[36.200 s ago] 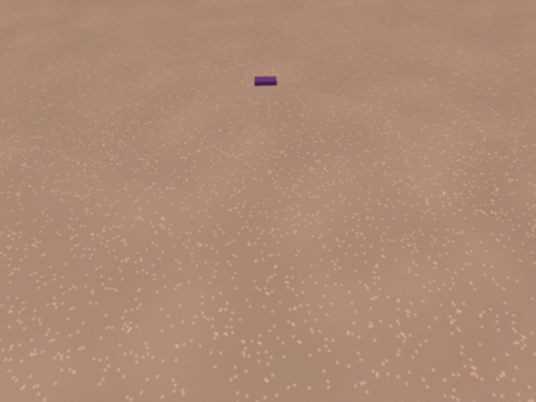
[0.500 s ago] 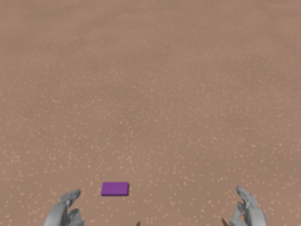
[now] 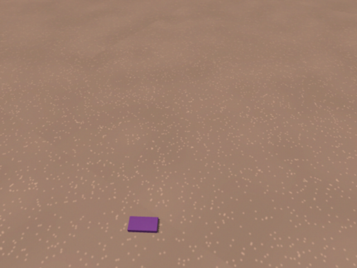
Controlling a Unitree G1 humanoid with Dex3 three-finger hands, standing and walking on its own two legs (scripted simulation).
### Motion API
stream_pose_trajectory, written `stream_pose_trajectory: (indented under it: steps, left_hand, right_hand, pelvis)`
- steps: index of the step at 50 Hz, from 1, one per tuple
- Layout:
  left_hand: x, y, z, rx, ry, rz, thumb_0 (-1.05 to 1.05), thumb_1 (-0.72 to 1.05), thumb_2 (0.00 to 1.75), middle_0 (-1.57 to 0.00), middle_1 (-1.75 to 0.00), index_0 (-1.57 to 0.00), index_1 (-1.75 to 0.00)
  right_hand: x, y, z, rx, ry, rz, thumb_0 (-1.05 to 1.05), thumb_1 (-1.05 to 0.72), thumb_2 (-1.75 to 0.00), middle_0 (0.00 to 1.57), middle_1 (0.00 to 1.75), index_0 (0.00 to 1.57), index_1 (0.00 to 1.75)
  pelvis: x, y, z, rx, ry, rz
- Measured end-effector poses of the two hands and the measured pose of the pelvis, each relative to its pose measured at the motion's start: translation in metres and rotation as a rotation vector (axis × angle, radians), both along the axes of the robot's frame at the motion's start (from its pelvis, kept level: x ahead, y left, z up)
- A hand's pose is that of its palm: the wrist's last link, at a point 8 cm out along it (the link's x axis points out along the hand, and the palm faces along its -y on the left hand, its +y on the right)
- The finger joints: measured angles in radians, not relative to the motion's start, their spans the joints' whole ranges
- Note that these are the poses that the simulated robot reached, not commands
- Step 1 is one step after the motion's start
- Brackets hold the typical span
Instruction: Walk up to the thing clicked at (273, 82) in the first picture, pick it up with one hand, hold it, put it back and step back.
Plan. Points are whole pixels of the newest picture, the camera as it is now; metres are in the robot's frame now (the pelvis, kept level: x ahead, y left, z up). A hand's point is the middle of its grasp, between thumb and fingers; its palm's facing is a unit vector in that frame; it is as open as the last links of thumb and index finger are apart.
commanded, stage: stand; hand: left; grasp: from above
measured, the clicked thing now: (143, 224) +0.47 +0.23 -0.75
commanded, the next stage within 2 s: none
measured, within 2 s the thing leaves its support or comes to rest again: neither
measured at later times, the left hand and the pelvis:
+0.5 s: hand out of the picture +0.04 +0.24 -0.14, palm faces +0.02 -0.94 -0.34, open 7.4 cm; pelvis -0.01 +0.00 +0.02, yaw +0 degrees
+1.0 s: hand out of the picture +0.07 +0.23 -0.14, palm faces +0.00 -0.94 -0.34, open 7.4 cm; pelvis +0.00 -0.01 +0.02, yaw -1 degrees
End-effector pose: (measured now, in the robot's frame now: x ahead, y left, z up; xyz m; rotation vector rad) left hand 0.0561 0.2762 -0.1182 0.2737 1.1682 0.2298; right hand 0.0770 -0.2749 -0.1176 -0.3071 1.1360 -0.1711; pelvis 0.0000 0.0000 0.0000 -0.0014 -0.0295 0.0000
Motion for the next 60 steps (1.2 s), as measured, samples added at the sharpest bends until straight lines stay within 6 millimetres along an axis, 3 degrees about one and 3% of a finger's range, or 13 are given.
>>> stream_pose_trajectory:
  steps: [8,16,38,60]
  left_hand:
    - [-0.025,0.000,0.005,0.000,0.083,0.031,0.01,0.91,0.90,-0.20,-0.30,-0.20,-0.30]
    - [-0.030,0.002,0.009,0.008,0.110,0.034,0.01,0.91,0.90,-0.20,-0.30,-0.20,-0.30]
    - [-0.008,0.001,0.012,0.006,0.106,0.004,0.00,0.91,0.90,-0.20,-0.30,-0.20,-0.30]
    - [0.015,0.000,0.013,0.000,0.102,-0.015,0.00,0.91,0.90,-0.20,-0.30,-0.20,-0.30]
  right_hand:
    - [-0.011,0.006,-0.001,0.034,0.049,-0.021,0.00,-0.90,-0.90,0.21,0.30,0.21,0.30]
    - [-0.019,0.001,0.001,0.035,0.076,-0.039,0.00,-0.90,-0.90,0.21,0.30,0.21,0.30]
    - [-0.029,-0.017,0.007,0.006,0.113,-0.065,0.00,-0.90,-0.90,0.20,0.30,0.21,0.30]
    - [-0.014,-0.017,0.008,0.009,0.116,-0.069,0.00,-0.90,-0.90,0.21,0.30,0.21,0.30]
  pelvis:
    - [-0.002,-0.001,0.010,0.003,-0.024,0.000]
    - [-0.005,-0.002,0.015,0.004,-0.036,-0.004]
    - [-0.004,-0.007,0.019,0.003,-0.028,-0.013]
    - [0.009,-0.006,0.020,0.001,-0.013,-0.021]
